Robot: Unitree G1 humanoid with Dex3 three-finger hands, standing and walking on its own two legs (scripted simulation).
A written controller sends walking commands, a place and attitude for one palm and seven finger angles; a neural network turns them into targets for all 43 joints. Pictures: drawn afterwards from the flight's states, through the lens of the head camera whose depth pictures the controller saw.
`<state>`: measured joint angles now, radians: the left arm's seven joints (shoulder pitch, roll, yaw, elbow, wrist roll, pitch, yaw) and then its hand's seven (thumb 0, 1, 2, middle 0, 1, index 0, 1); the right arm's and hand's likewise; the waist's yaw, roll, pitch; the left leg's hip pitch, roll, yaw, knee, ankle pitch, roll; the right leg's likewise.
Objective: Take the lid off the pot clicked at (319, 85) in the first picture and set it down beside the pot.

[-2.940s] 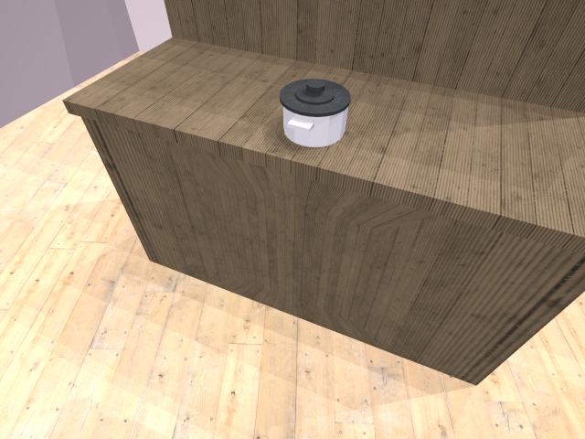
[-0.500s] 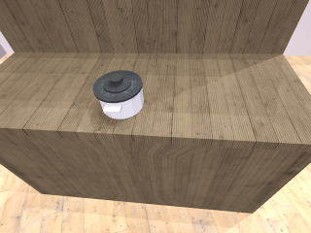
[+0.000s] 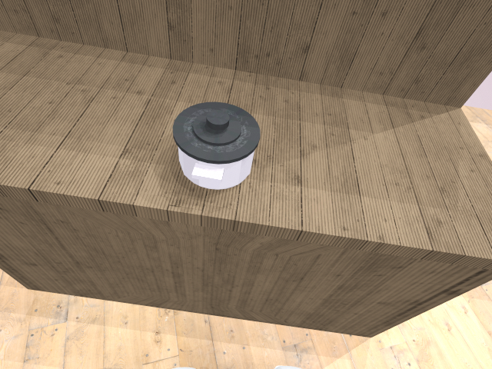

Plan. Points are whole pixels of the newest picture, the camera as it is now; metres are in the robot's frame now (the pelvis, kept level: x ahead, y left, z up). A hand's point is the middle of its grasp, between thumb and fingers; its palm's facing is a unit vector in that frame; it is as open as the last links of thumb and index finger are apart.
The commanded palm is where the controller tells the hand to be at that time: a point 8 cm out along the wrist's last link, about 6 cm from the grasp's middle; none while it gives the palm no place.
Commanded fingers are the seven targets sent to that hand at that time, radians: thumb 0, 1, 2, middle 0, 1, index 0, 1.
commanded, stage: come to a stop and stand still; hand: left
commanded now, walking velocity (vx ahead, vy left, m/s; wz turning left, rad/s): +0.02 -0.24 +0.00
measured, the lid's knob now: (217, 120) +0.50 +0.10 +0.11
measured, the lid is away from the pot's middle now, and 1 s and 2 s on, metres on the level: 0.00 0.00 0.00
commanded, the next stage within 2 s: look again from close up in 1.18 s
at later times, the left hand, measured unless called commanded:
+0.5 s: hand out of the picture -0.09 +0.17 -0.16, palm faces +0.03 -0.97 -0.23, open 7.4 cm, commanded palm none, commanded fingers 0.00 0.90 0.90 -0.20 -0.30 -0.20 -0.30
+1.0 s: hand out of the picture -0.07 +0.17 -0.18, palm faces +0.09 -0.99 -0.14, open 7.4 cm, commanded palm none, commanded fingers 0.00 0.90 0.90 -0.20 -0.30 -0.20 -0.30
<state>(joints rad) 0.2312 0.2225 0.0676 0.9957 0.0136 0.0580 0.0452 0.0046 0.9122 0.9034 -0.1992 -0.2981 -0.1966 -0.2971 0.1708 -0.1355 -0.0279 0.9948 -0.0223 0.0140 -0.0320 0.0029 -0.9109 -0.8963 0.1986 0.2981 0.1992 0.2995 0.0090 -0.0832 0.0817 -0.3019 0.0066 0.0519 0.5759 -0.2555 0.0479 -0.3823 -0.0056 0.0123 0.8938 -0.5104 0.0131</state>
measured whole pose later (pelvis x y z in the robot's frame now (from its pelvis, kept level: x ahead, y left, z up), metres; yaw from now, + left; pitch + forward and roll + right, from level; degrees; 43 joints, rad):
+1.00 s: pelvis -0.03 +0.02 +0.00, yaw -1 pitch +0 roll +1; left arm 0.34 0.13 0.02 1.13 0.01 0.01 0.04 0.00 0.91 0.90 -0.20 -0.30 -0.20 -0.30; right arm 0.18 -0.12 -0.02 1.07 -0.01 -0.03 -0.04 0.01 -0.93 -0.90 0.20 0.30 0.20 0.30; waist 0.03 -0.07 0.02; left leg -0.24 -0.02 0.08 0.51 -0.27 0.03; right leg -0.12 -0.08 -0.03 0.55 -0.41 0.01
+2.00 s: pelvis -0.04 -0.01 +0.00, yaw -1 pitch +0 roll +0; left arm 0.29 0.18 -0.01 1.04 0.01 0.00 0.04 0.00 0.91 0.90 -0.20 -0.30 -0.20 -0.30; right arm 0.23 -0.16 0.00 1.06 -0.01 -0.01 -0.02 0.01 -0.91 -0.90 0.20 0.30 0.20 0.30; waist 0.00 -0.03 0.02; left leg -0.28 0.04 0.07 0.57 -0.28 -0.01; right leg -0.12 -0.02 -0.04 0.53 -0.40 0.00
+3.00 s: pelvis +0.03 -0.02 -0.01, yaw +0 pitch +0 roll +2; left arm 0.15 0.18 0.05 0.92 0.01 -0.04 -0.01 0.00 0.91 0.90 -0.20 -0.30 -0.19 -0.30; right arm 0.38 -0.12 -0.02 1.09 -0.02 -0.02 -0.02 0.00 -0.91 -0.90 0.20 0.30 0.20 0.30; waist -0.02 -0.01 0.08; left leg -0.20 0.03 0.05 0.59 -0.41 -0.02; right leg -0.36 -0.05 -0.04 0.60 -0.23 -0.01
